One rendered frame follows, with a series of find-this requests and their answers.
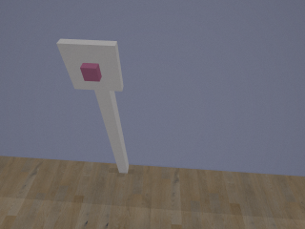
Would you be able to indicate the button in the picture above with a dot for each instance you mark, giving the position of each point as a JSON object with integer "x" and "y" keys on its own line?
{"x": 91, "y": 72}

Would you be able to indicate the panel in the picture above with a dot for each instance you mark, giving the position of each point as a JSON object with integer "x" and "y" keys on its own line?
{"x": 105, "y": 53}

